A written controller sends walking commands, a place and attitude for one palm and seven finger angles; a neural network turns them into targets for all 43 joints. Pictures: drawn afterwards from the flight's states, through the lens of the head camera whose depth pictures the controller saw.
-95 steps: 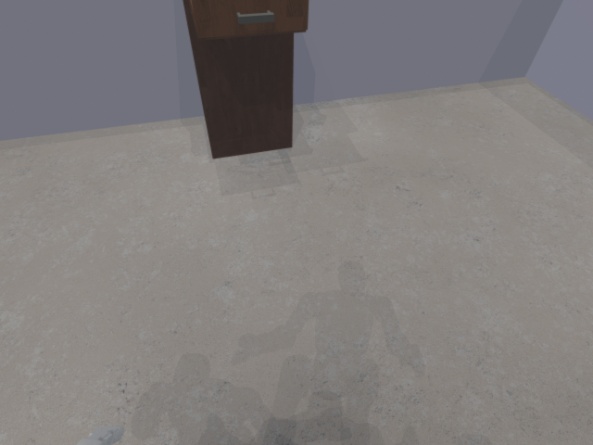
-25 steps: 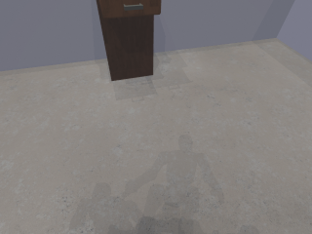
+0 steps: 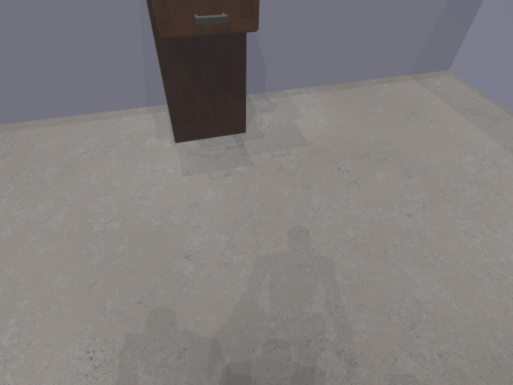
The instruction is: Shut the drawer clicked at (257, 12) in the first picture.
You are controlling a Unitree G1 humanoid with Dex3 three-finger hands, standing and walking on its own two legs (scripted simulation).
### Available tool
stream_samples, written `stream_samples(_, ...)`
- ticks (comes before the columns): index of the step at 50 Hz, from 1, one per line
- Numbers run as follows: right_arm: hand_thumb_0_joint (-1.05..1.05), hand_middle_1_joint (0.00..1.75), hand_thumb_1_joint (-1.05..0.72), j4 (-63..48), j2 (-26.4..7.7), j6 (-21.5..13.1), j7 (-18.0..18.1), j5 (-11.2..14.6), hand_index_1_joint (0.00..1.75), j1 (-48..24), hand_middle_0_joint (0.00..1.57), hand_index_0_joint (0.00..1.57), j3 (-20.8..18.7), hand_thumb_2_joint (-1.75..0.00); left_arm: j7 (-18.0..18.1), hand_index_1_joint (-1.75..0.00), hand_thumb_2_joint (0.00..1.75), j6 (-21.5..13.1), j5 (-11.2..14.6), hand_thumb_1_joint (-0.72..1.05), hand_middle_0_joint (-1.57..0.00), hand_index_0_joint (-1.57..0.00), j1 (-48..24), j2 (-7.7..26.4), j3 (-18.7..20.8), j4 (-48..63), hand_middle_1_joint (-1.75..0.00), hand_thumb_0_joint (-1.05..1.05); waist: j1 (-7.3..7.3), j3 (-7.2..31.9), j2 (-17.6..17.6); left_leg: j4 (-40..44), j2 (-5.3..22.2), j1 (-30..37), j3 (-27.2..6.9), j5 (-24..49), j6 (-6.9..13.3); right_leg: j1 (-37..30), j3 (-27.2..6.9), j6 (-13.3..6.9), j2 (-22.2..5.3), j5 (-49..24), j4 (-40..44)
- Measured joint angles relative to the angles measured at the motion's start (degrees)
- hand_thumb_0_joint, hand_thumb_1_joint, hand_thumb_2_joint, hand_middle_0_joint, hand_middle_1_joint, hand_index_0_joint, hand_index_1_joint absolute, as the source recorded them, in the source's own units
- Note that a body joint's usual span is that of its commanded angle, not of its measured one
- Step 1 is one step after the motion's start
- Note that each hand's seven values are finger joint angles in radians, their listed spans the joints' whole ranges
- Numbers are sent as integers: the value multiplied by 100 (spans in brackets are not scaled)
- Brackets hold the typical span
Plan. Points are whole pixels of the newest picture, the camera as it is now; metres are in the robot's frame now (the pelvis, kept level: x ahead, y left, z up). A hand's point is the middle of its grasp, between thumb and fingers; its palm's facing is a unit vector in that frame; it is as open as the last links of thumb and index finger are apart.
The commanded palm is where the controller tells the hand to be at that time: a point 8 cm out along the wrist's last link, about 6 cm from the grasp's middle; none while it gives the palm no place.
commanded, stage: walk to a spot facing it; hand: left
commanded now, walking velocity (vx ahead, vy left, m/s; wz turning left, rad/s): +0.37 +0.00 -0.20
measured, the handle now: (210, 17) +1.36 +0.28 +0.06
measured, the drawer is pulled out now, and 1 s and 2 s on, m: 0.29 0.29 0.29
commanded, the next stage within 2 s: turn to face it in 1.68 s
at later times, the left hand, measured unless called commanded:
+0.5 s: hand (162, 300) +0.31 +0.22 -0.16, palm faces -0.15 -0.98 -0.16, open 7.3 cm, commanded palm none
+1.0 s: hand (188, 243) +0.46 +0.20 -0.16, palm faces -0.15 -0.97 -0.18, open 7.3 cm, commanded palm none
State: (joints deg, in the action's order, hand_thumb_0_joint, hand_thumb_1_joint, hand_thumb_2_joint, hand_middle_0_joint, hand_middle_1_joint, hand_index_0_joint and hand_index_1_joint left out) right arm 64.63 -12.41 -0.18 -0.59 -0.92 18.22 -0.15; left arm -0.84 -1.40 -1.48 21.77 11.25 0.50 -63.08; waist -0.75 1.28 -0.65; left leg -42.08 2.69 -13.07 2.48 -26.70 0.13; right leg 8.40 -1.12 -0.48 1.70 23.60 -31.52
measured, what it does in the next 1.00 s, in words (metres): walks ahead: left foot, then right foot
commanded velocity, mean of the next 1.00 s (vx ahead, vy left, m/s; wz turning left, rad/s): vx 0.37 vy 0.00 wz -0.18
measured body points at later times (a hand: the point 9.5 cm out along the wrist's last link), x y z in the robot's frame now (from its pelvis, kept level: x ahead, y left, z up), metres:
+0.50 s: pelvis +0.20 +0.05 +0.01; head +0.22 +0.07 +0.46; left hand +0.32 +0.27 -0.15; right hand +0.07 -0.12 -0.14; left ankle +0.08 +0.13 -0.73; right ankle +0.30 -0.09 -0.67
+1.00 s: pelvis +0.44 +0.02 +0.01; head +0.45 +0.02 +0.46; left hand +0.46 +0.25 -0.15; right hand +0.46 -0.23 -0.13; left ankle +0.57 +0.15 -0.69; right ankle +0.37 -0.05 -0.73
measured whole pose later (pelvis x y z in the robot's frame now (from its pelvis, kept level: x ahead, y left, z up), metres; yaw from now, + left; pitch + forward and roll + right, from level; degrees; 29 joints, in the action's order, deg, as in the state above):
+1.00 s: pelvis +0.44 +0.02 +0.01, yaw -13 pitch +0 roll -1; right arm 58.9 -10.5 -2.0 -0.8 -1.3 11.5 -3.1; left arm 0.0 -3.9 -1.4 20.5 9.6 2.4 -63.4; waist -0.8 -1.2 -0.7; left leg -43.4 9.4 -29.3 4.2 -11.5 -1.6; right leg 5.2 6.5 -3.4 2.4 17.7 -23.1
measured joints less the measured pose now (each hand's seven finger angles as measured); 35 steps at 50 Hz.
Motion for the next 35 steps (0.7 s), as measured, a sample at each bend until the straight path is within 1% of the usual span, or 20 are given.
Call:
stream_samples(2,1,30,-91,27,68,13,-4,7,30,-7,20,21,-16,-89,62,-30,90,-103,-18,91,-20,-21,193,-103,34,-24,-30,0,-102,-80,63,-681,-10,-357,108,-259,-2,-194,-37,4,-29,7,192)
stream_samples(3,1,30,-91,5,100,8,-9,18,30,-54,20,21,-28,-89,94,-30,90,-135,-38,91,-20,-21,293,-141,49,-45,-30,0,-157,-131,120,-808,-17,-515,152,-375,3,-290,-87,15,-59,7,288)
stream_samples(5,1,30,-91,-105,157,-46,-22,45,30,-207,20,21,-50,-89,132,-30,90,-144,-64,91,-20,-21,481,-187,65,-128,-30,0,-217,-227,250,-557,-2,-740,213,-355,17,-457,-200,87,-140,41,423)
stream_samples(7,1,30,-91,-279,190,-186,-21,59,30,-374,20,21,-66,-89,116,-30,90,-96,-35,91,-20,-21,645,-218,75,-264,-30,0,-179,-312,371,253,9,-704,309,307,41,-544,-320,166,-235,211,299)
stream_samples(8,1,30,-91,-367,194,-296,-2,49,30,-442,20,21,-82,-89,93,-30,90,-53,0,91,-20,-21,713,-246,84,-343,-30,0,-150,-340,408,360,10,-615,424,852,82,-437,-360,132,-275,350,-94)
stream_samples(9,1,30,-91,-431,212,-403,29,28,30,-488,20,21,-109,-89,73,-30,90,17,33,91,-20,-21,735,-270,91,-436,-30,0,-111,-339,427,252,10,-547,543,853,150,-180,-348,77,-295,480,-837)
stream_samples(10,1,30,-91,-480,231,-471,57,15,30,-487,20,21,-121,-89,66,-30,90,86,42,91,-20,-21,730,-285,99,-505,-30,0,-68,-307,405,209,23,-420,635,653,214,119,-318,4,-259,541,-1668)
stream_samples(12,1,30,-91,-518,294,-512,96,1,30,-363,20,21,-127,-89,72,-30,90,154,12,91,-20,-21,634,-251,135,-551,-30,1,34,-186,332,431,27,-69,732,359,291,716,-92,-95,-242,346,-3008)
stream_samples(14,0,30,-91,-462,404,-537,133,-10,30,-167,20,20,-102,-89,62,-30,90,156,-22,91,-20,-21,384,-132,200,-456,-30,1,91,-128,315,873,-6,308,764,438,237,1259,152,-96,-327,-57,-3707)
stream_samples(16,0,30,-92,-330,511,-561,170,-9,30,55,20,20,-69,-89,55,-30,90,120,-35,91,-20,-20,60,-11,259,-247,-30,1,74,-128,320,1320,-52,660,792,529,261,1750,282,-64,-417,-426,-3912)
stream_samples(19,0,30,-92,-103,651,-556,185,7,30,378,20,20,-22,-89,33,-30,90,82,-43,91,-19,-20,-414,87,318,99,-30,1,31,-161,327,1864,-127,1121,887,594,270,2386,354,-21,-530,-912,-3798)
stream_samples(22,0,30,-92,85,758,-532,202,14,30,674,20,20,5,-89,1,-30,90,97,-38,92,-19,-20,-854,90,335,351,-30,1,70,-241,303,2250,-211,1521,986,563,246,2766,473,-6,-608,-1338,-3240)
stream_samples(25,0,30,-91,225,810,-506,215,-6,30,910,20,20,16,-89,-35,-30,90,109,-20,92,-19,-20,-1251,31,302,518,-30,0,190,-394,233,2527,-273,1899,1065,459,213,2721,714,-52,-597,-1589,-2060)
stream_samples(28,1,30,-91,350,808,-467,220,-9,30,1099,20,21,0,-89,-36,-30,90,77,-9,92,-19,-20,-1561,-42,246,629,-30,0,334,-556,137,2562,-257,2217,1144,211,140,2429,950,-223,-386,-1450,-1099)
stream_samples(30,1,30,-91,447,787,-410,216,-4,30,1221,20,21,-24,-89,-27,-30,90,6,-22,92,-19,-20,-1657,-89,216,689,-30,0,379,-618,88,2185,-179,2298,1194,-64,74,2089,1078,-381,-186,-1320,-721)
stream_samples(31,1,30,-91,500,781,-373,207,3,30,1293,20,21,-38,-89,-25,-30,90,-51,-36,91,-19,-20,-1646,-104,207,711,-30,0,366,-612,100,1732,-130,2240,1218,-203,47,1820,1122,-462,-104,-1331,-499)
stream_samples(32,1,30,-91,548,785,-332,186,25,30,1356,20,21,-51,-89,-20,-30,90,-127,-55,91,-19,-20,-1610,-109,203,722,-30,0,330,-582,151,945,-64,2007,1222,-283,33,1591,1115,-636,-83,-1379,-357)
stream_samples(33,1,30,-91,578,766,-281,167,56,30,1315,20,21,-64,-89,1,-30,90,-195,-52,91,-19,-20,-1574,-136,216,720,-30,0,279,-587,141,-224,13,1576,1054,-239,21,1581,1103,-734,-47,-1265,-540)
stream_samples(34,1,30,-91,565,741,-232,153,79,30,1225,20,21,-83,-89,19,-30,90,-231,-18,91,-19,-20,-1515,-154,219,709,-30,0,264,-606,130,-1394,24,1089,768,-203,57,1521,1095,-755,-12,-1092,-680)
stream_samples(35,1,30,-91,524,714,-199,140,88,30,1110,20,21,-113,-89,36,-30,90,-236,15,91,-19,-20,-1437,-167,215,670,-30,0,273,-618,118,-2322,30,628,511,-42,98,1376,1098,-734,25,-961,-672)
